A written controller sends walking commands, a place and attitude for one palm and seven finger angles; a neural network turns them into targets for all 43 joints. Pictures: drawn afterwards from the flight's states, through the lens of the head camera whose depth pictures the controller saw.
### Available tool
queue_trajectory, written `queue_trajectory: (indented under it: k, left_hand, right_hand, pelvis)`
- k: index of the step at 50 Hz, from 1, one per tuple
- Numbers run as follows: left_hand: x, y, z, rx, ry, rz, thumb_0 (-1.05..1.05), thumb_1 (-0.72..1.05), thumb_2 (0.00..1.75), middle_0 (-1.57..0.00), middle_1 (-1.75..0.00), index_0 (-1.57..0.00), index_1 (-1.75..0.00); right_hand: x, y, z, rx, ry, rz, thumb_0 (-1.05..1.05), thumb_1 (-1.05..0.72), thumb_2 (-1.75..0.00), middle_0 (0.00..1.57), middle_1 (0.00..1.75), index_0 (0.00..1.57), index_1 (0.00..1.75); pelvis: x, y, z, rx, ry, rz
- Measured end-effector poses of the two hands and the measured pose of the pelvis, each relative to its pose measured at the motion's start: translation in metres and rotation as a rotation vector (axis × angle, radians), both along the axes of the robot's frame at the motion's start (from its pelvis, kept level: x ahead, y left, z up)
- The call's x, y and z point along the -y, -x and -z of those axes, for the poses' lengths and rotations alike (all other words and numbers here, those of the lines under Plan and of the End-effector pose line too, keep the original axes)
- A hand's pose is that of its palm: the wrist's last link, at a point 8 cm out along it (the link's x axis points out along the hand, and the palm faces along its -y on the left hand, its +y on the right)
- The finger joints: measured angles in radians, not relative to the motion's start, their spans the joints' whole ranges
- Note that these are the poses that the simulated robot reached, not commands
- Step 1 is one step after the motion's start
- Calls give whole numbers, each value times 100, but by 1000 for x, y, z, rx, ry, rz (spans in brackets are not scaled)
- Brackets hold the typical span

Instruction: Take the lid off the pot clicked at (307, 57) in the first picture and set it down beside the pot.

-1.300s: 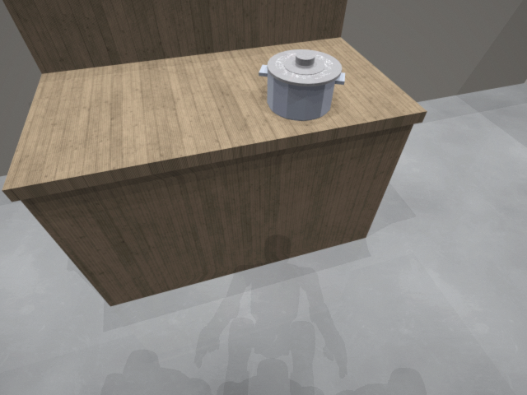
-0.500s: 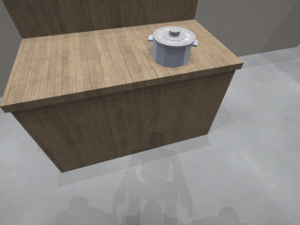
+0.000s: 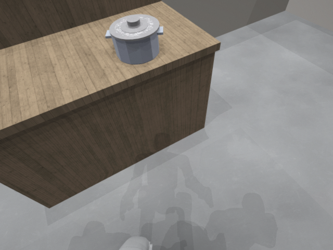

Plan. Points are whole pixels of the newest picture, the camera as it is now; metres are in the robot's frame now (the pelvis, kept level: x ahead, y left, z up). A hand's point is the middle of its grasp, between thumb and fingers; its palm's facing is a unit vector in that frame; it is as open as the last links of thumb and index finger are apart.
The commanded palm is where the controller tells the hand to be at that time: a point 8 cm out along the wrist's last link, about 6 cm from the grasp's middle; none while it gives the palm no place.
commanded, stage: walk to a spot facing it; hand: left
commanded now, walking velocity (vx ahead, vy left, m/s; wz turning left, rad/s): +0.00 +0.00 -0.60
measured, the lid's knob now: (133, 21) +0.91 +0.22 +0.08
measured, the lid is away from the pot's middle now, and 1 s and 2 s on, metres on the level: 0.01 0.01 0.01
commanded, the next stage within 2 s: turn to face it in 1.86 s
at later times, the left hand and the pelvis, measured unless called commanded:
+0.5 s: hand out of the picture +0.12 +0.26 -0.17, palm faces -0.21 -0.94 -0.27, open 7.4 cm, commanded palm none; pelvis +0.00 +0.05 +0.00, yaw -18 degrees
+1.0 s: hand (165, 213) +0.24 +0.04 -0.15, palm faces -0.60 -0.77 -0.24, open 7.4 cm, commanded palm none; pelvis +0.02 -0.04 -0.01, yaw -36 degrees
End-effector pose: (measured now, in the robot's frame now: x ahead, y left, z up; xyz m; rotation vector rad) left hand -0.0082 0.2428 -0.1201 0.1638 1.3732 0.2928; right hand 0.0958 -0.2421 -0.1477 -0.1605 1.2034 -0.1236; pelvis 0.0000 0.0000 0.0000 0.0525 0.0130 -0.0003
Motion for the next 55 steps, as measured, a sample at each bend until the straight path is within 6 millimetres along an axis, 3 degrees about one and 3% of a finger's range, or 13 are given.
queue_trajectory:
  k: [8,17,23,30,34,37,40,46,48,50,55]
  left_hand:
    - [-1,-34,-4,30,12,106,0,91,90,-21,-30,-20,-30]
    - [-33,-73,0,48,5,228,0,91,90,-21,-30,-20,-30]
    - [-62,-115,17,84,15,318,0,91,90,-21,-30,-20,-30]
    - [-60,-161,13,116,39,453,0,91,90,-20,-30,-19,-30]
    - [-39,-179,13,97,57,534,0,91,90,-20,-30,-19,-30]
    - [-12,-194,12,86,78,609,1,91,90,-20,-30,-19,-30]
    - [27,-213,10,95,99,696,1,91,90,-20,-30,-19,-30]
    - [123,-259,8,225,122,855,1,91,90,-20,-30,-19,-30]
    - [143,-265,3,271,130,856,1,91,90,-20,-30,-20,-30]
    - [156,-265,-2,280,131,848,0,91,90,-20,-30,-20,-30]
    - [168,-255,-3,190,113,858,0,91,90,-21,-30,-20,-30]
  right_hand:
    - [9,-23,-19,115,20,65,1,-90,-90,20,30,20,30]
    - [-6,-15,-34,177,43,157,1,-90,-90,20,30,20,30]
    - [-23,23,-36,170,101,232,1,-90,-90,20,30,20,30]
    - [-41,101,-39,35,112,337,1,-90,-90,20,30,21,30]
    - [-50,144,-34,-21,93,430,1,-90,-90,20,30,21,30]
    - [-55,177,-28,-64,67,505,1,-90,-90,20,30,21,30]
    - [-57,213,-21,-115,38,585,1,-90,-90,20,30,21,30]
    - [-48,276,4,-244,-29,713,1,-90,-90,20,30,21,30]
    - [-39,282,6,-284,-46,727,1,-90,-90,20,30,20,30]
    - [-25,274,3,-273,-46,740,1,-90,-90,20,30,20,30]
    - [24,221,-9,-120,-9,771,1,-91,-90,19,30,20,30]
  pelvis:
    - [-3,-2,-5,-12,3,105]
    - [-26,-5,-4,-20,20,225]
    - [-50,-6,6,-21,47,280]
    - [-57,-6,-1,-4,53,387]
    - [-53,-6,-2,-5,51,452]
    - [-45,-7,-1,-10,48,500]
    - [-31,-8,0,-19,41,547]
    - [13,-11,17,-27,42,611]
    - [25,-14,16,-18,49,616]
    - [37,-20,11,-11,46,635]
    - [65,-40,-1,-1,36,690]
